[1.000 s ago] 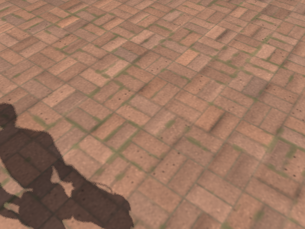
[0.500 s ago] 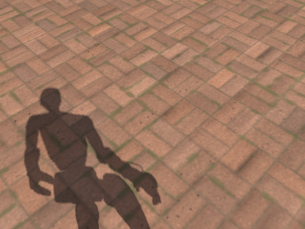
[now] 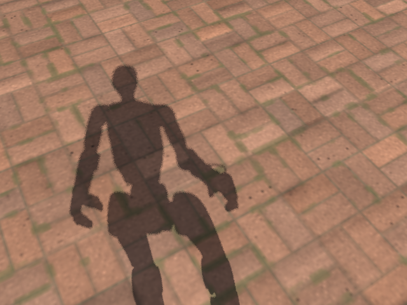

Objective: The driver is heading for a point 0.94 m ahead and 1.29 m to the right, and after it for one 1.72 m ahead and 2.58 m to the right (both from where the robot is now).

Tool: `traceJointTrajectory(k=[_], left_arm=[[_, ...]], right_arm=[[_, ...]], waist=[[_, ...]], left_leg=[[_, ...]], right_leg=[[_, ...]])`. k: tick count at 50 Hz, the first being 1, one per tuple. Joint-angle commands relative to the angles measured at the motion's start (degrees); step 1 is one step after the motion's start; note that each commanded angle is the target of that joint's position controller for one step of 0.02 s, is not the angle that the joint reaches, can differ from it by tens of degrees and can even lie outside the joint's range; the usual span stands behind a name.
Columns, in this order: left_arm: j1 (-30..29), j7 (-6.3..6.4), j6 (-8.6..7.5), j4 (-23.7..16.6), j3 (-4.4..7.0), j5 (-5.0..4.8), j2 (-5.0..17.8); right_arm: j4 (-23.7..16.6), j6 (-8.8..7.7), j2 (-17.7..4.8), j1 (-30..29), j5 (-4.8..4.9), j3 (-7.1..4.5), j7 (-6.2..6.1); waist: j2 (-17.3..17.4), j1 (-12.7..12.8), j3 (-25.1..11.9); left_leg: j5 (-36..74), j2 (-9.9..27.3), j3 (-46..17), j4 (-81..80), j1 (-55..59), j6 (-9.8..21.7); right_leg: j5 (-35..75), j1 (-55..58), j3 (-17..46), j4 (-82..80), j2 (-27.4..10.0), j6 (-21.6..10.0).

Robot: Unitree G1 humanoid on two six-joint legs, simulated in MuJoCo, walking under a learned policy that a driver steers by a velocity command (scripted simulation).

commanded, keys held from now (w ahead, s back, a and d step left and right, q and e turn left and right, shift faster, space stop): e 1.00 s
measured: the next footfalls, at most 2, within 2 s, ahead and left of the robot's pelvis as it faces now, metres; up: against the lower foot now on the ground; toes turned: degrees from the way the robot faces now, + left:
right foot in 0.36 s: +0.25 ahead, -0.14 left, +0.00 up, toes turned -11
left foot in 0.78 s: +0.29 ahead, +0.09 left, +0.00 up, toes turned -29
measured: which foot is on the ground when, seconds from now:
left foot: down 0.00-0.36, up 0.38-0.76, down 0.78-1.00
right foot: up 0.00-0.34, down 0.36-0.78, up 0.80-1.00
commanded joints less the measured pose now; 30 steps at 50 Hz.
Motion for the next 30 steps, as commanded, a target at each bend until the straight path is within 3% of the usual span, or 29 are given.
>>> traceJointTrajectory(k=[1, 3, 6, 9, 13, 16, 17, 18, 19, 20, 21, 22, 23, 24, 27, 30], left_arm=[[4.96, 0.43, 1.44, -0.34, 1.35, 0.21, 4.36], [5.03, 0.84, 2.56, -0.22, 1.12, 0.66, 2.85], [1.26, 0.49, 2.57, -1.58, 0.63, 1.27, 2.06], [-3.19, -0.53, 2.65, -3.82, 0.50, 1.13, 2.46], [-5.36, -1.89, 3.25, -6.21, 1.00, 1.27, 3.46], [-2.41, -2.96, 3.27, -6.76, 1.68, 1.19, 4.12], [1.55, -2.92, 2.93, -6.08, 2.39, 1.33, 5.33], [5.70, -2.16, 2.71, -5.91, 4.01, 1.77, 10.23], [7.17, -1.06, 3.07, -6.35, 5.19, 2.53, 15.87], [7.81, -1.08, 3.08, -7.20, 4.00, 3.18, 12.67], [3.66, -1.09, 2.91, -8.94, 3.68, 2.60, 11.00], [-0.07, -0.69, 3.01, -9.89, 3.38, 1.37, 9.19], [-2.42, -0.28, 3.49, -10.49, 2.87, 0.56, 7.51], [-3.72, 0.23, 3.97, -10.81, 2.69, 0.55, 6.97], [-3.11, 1.13, 5.04, -11.30, 3.42, 1.59, 8.83], [-3.38, 1.75, 5.60, -11.97, 4.00, 1.28, 10.24]], right_arm=[[-1.96, -1.71, -5.49, 0.60, -1.09, -1.05, -0.54], [-0.96, -2.39, -6.08, -0.44, -1.37, -1.03, -1.08], [-0.29, -1.83, -6.78, -2.36, -1.27, -0.94, -2.45], [1.04, -0.53, -8.19, -0.66, -0.94, -1.19, -3.58], [1.74, 1.73, -8.45, -0.72, -0.05, -1.43, -4.41], [0.80, 3.17, -9.18, -2.70, 1.11, -1.86, -5.24], [0.63, 3.45, -9.06, -2.65, 1.39, -1.87, -5.51], [0.02, 3.26, -8.75, -0.88, 0.50, -1.77, -5.46], [-2.25, 2.80, -4.63, -0.10, -2.07, -0.54, -4.61], [-2.39, 2.15, -4.71, -0.78, -1.22, -0.20, -3.61], [-2.57, 1.90, -6.51, -2.92, 0.83, -0.62, -3.01], [-2.44, 2.07, -6.82, -4.44, 1.16, -0.80, -3.23], [-2.06, 2.52, -7.42, -5.29, 0.40, -1.20, -3.88], [-2.26, 2.99, -8.02, -5.53, -0.01, -1.55, -4.35], [-1.69, 3.27, -5.48, -3.96, 0.34, -1.01, -4.68], [-1.27, 3.14, -5.29, -3.94, 0.42, -0.80, -4.73]], waist=[[3.07, 1.44, -9.07], [3.29, 2.55, -7.81], [5.57, 1.75, -7.18], [5.64, -0.58, -7.33], [6.12, -1.06, -5.83], [6.45, 1.06, -6.21], [4.89, 3.20, -8.19], [-2.01, 4.44, -11.98], [-15.49, 1.84, -16.14], [-12.01, 3.35, -24.88], [-7.14, 3.17, -21.31], [-2.67, 2.08, -16.44], [0.32, 1.20, -12.79], [-0.83, 0.13, -11.28], [-4.97, -0.33, -11.31], [-5.64, 0.28, -12.60]], left_leg=[[36.72, 16.99, -11.37, -13.45, 10.24, 9.86], [40.92, 15.97, -6.20, -14.65, 8.30, 9.19], [39.28, 13.42, 0.83, -15.36, 9.30, 6.91], [37.61, 14.92, 1.96, -14.73, 14.37, 6.57], [34.65, 17.85, 1.72, -10.30, 19.48, 5.93], [38.71, 18.20, 2.04, -1.36, 19.95, 3.78], [39.59, 15.77, 3.80, 5.78, 18.28, 1.35], [28.59, 10.76, 5.34, 17.87, 11.49, -2.86], [-18.98, 0.23, 5.14, 36.64, -7.50, -7.66], [-31.21, -2.65, -7.72, 46.83, -13.28, -7.57], [-28.05, 0.19, -10.64, 48.67, -16.63, -6.76], [-23.71, 2.15, -10.26, 45.90, -17.90, -6.71], [-20.58, 3.60, -9.71, 41.30, -17.22, -7.11], [-18.41, 4.16, -9.49, 36.91, -14.02, -7.40], [-15.34, 1.98, -7.85, 25.87, -9.04, -8.78], [-11.14, 1.37, -8.33, 19.00, -5.51, -9.71]], right_leg=[[4.19, -3.75, 3.47, -2.88, -3.12, -0.16], [8.69, -3.57, 3.92, -8.92, -1.97, 0.65], [19.31, -2.93, 1.96, -22.13, -1.00, 1.33], [23.99, -4.16, 0.35, -28.79, -0.22, 1.28], [17.63, -6.66, -1.04, -32.09, 0.64, -0.29], [13.69, -2.85, -3.65, -36.94, 3.24, -2.97], [20.50, 3.87, -4.10, -42.59, 5.04, -4.74], [42.97, 14.59, 4.72, -45.27, 0.97, -8.26], [70.29, 29.23, 24.91, -43.73, -12.95, -19.07], [61.13, 34.67, 34.09, -46.59, -16.74, -25.27], [52.54, 31.35, 29.72, -47.93, -14.87, -23.19], [44.47, 26.60, 24.87, -48.88, -11.92, -19.83], [38.15, 21.09, 22.20, -50.23, -10.03, -17.31], [33.49, 16.43, 20.55, -51.37, -8.05, -15.99], [31.57, 13.43, 18.84, -52.30, -4.93, -14.73], [26.53, 11.89, 19.65, -52.31, -4.20, -13.89]])
Velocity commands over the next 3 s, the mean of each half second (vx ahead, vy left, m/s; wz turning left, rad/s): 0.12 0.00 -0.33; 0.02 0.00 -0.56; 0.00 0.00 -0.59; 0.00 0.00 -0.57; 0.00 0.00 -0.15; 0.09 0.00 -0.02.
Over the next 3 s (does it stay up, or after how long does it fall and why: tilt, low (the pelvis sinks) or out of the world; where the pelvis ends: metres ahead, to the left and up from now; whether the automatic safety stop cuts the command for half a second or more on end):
stays up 0.19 -0.07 -0.01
